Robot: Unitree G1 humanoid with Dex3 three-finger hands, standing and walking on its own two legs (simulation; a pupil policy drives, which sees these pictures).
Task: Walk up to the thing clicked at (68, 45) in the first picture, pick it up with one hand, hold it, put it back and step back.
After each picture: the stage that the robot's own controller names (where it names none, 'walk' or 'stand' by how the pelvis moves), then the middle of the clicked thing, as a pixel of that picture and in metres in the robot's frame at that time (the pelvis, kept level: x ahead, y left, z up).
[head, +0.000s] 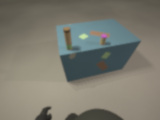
stand; (68, 39) +0.75 +0.28 +0.00
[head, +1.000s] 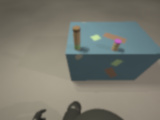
walk; (76, 39) +0.71 +0.21 +0.01
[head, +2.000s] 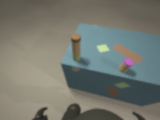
stand; (76, 49) +0.53 +0.17 +0.03
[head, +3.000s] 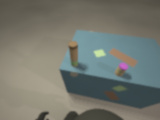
stand; (73, 55) +0.52 +0.18 +0.00
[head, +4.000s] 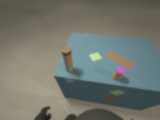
stand; (68, 60) +0.46 +0.21 +0.00
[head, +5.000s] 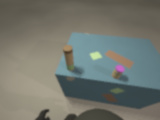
stand; (69, 59) +0.47 +0.20 -0.01
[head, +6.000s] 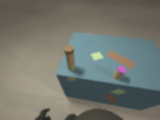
stand; (70, 59) +0.47 +0.19 -0.01
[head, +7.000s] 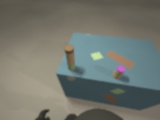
stand; (70, 59) +0.48 +0.19 -0.01
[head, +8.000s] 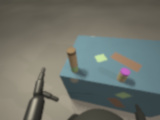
rise first; (73, 61) +0.47 +0.20 +0.00
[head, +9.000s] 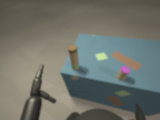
go down; (74, 58) +0.49 +0.20 +0.00
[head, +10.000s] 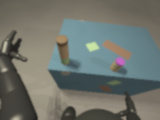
go down; (63, 52) +0.48 +0.18 +0.03
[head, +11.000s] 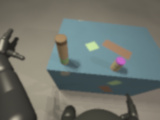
approach; (63, 51) +0.47 +0.19 +0.04
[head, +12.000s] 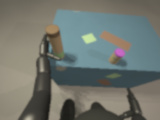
close in; (56, 45) +0.49 +0.21 +0.07
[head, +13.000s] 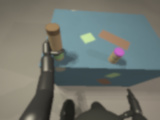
lift; (56, 44) +0.49 +0.20 +0.08
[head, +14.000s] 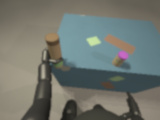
lift; (55, 53) +0.43 +0.23 +0.07
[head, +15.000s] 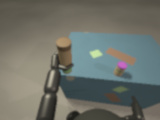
lift; (65, 58) +0.35 +0.16 +0.17
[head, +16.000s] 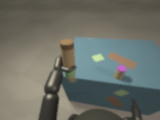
hold; (69, 61) +0.33 +0.15 +0.17
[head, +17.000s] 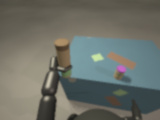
hold; (64, 60) +0.33 +0.18 +0.17
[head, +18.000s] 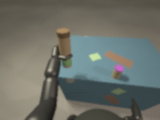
crouch; (65, 50) +0.41 +0.18 +0.18
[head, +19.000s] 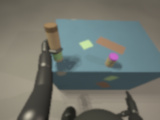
lower; (55, 44) +0.49 +0.21 +0.10
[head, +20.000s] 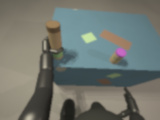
lower; (56, 43) +0.49 +0.20 +0.08
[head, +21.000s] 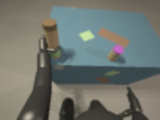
lower; (53, 41) +0.50 +0.21 +0.08
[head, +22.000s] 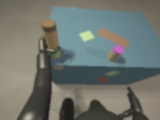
lower; (52, 42) +0.50 +0.21 +0.08
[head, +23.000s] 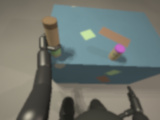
rest; (53, 40) +0.51 +0.21 +0.09
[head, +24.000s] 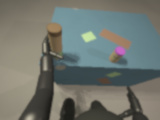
withdraw; (56, 44) +0.48 +0.20 +0.08
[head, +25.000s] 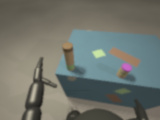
sink last; (69, 58) +0.45 +0.19 +0.04
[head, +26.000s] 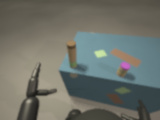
stand; (72, 55) +0.49 +0.20 +0.04
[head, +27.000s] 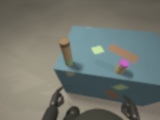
stand; (67, 53) +0.47 +0.21 +0.05
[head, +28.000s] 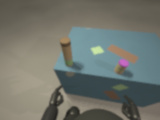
stand; (67, 53) +0.48 +0.21 +0.05
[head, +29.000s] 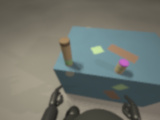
stand; (67, 53) +0.48 +0.22 +0.06
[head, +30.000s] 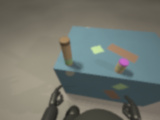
stand; (67, 53) +0.48 +0.22 +0.06
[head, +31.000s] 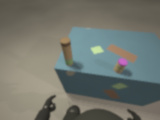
stand; (67, 53) +0.49 +0.21 +0.05
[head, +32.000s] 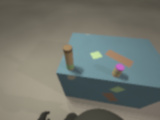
walk; (69, 58) +0.48 +0.21 +0.00
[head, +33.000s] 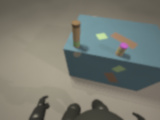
walk; (76, 35) +0.68 +0.17 +0.02
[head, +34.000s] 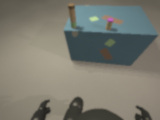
walk; (72, 17) +0.99 +0.29 +0.03
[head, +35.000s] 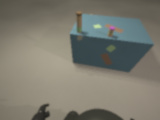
stand; (79, 22) +1.07 +0.22 +0.01
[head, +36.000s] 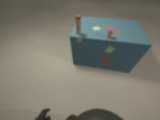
stand; (78, 25) +1.08 +0.22 -0.01
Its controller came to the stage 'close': yes
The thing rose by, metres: 0.21
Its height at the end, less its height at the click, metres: +0.00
